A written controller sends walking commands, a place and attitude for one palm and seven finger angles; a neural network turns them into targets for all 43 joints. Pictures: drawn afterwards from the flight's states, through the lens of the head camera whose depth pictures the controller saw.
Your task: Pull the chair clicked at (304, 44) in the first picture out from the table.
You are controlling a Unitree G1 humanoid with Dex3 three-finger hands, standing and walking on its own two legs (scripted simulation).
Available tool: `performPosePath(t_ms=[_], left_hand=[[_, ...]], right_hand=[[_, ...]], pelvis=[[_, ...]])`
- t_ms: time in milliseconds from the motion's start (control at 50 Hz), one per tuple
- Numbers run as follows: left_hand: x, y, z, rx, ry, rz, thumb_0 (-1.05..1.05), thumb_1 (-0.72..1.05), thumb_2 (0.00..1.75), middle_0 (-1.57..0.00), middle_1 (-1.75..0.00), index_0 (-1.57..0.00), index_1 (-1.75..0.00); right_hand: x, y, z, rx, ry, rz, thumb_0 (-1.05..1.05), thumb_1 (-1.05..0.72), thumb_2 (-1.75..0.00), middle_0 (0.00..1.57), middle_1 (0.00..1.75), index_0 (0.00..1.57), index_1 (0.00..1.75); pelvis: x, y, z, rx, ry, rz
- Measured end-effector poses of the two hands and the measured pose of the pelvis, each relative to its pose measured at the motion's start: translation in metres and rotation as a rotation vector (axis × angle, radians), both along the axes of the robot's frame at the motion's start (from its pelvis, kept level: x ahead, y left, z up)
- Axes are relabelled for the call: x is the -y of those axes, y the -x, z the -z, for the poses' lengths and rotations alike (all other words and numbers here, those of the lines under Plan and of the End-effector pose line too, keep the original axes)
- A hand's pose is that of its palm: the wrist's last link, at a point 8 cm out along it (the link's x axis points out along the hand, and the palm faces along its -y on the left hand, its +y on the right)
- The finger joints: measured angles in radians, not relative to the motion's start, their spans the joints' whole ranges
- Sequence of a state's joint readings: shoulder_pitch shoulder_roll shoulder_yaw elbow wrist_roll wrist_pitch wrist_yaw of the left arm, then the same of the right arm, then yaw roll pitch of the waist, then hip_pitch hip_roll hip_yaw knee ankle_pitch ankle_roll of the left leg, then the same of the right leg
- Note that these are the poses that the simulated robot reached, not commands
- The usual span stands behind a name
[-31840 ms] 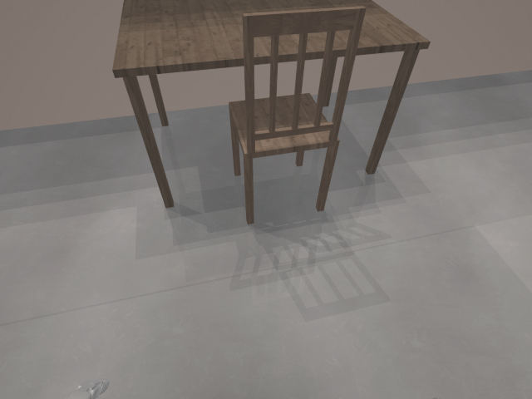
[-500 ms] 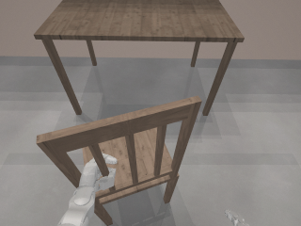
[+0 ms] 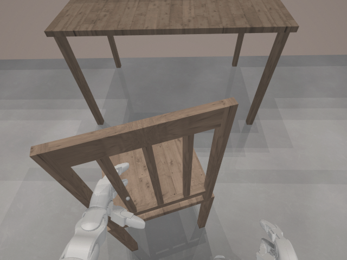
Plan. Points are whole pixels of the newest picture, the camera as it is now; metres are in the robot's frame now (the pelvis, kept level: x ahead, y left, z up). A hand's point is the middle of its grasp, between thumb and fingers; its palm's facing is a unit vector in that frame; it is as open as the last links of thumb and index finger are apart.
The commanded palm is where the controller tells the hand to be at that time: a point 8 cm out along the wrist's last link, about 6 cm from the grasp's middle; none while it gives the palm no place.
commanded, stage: open the thumb and straighten the fingers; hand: left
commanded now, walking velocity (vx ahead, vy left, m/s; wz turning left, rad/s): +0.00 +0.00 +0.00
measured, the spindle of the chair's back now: (154, 179) +0.32 +0.07 -0.04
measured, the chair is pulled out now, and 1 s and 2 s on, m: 0.59 0.59 0.58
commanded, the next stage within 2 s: draw the fingers out of the gap in 0.12 s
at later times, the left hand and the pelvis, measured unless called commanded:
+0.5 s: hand (125, 212) +0.24 +0.13 -0.04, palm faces -0.04 -0.99 -0.15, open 17.4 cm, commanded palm +0.21 +0.19 -0.02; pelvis +0.02 +0.00 -0.01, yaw +0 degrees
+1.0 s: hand (115, 249) +0.16 +0.14 -0.04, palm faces +0.00 -0.99 -0.14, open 17.4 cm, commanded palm +0.13 +0.19 -0.02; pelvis +0.02 +0.01 -0.02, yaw +1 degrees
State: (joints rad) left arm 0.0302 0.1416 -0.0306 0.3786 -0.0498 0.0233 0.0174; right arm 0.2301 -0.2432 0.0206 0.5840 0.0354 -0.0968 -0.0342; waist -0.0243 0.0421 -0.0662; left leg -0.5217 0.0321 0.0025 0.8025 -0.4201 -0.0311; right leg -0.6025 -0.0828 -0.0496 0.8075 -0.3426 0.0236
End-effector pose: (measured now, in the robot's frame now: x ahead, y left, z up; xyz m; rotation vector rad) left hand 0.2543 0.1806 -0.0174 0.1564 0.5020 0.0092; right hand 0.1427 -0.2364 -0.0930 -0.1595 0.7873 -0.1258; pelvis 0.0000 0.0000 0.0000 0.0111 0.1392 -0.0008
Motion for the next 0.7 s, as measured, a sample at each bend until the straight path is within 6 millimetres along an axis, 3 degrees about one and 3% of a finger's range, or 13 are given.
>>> performPosePath(t_ms=[100,220,400,580,700], left_hand=[[0.0,0.0,0.0,-0.008,-0.002,-0.002,-0.01,-0.53,0.2,-0.08,-0.25,-0.08,-0.24],[0.0,0.0,0.0,-0.01,-0.003,-0.005,-0.01,-0.53,0.2,-0.03,-0.08,-0.03,-0.08],[0.0,0.004,0.0,-0.02,0.0,0.011,-0.01,-0.53,0.2,-0.01,-0.02,-0.01,-0.01],[-0.003,0.047,0.006,-0.082,0.0,-0.012,-0.01,-0.53,0.2,-0.02,-0.01,0.0,0.0],[-0.004,0.064,0.002,-0.066,-0.008,-0.023,-0.01,-0.53,0.2,-0.04,-0.01,0.0,0.0]], right_hand=[[0.004,-0.003,-0.002,0.024,0.009,0.001,0.01,-0.9,-0.89,0.21,0.3,0.2,0.3],[0.01,-0.003,-0.003,0.027,0.031,0.007,0.01,-0.9,-0.9,0.21,0.3,0.2,0.3],[0.012,-0.002,-0.005,0.024,0.041,0.027,0.01,-0.9,-0.9,0.21,0.3,0.2,0.3],[0.001,-0.018,-0.006,0.059,0.033,0.021,0.01,-0.9,-0.9,0.21,0.3,0.2,0.3],[-0.01,-0.035,-0.007,0.106,0.03,-0.009,0.01,-0.9,-0.9,0.21,0.3,0.2,0.3]], pelvis=[[0.002,-0.001,0.002,-0.004,0.002,-0.003],[0.002,-0.004,0.004,-0.012,0.003,-0.004],[0.001,-0.01,0.006,-0.029,0.006,0.0],[-0.002,-0.019,0.009,-0.04,0.013,-0.006],[-0.005,-0.02,0.013,-0.045,0.02,-0.02]])
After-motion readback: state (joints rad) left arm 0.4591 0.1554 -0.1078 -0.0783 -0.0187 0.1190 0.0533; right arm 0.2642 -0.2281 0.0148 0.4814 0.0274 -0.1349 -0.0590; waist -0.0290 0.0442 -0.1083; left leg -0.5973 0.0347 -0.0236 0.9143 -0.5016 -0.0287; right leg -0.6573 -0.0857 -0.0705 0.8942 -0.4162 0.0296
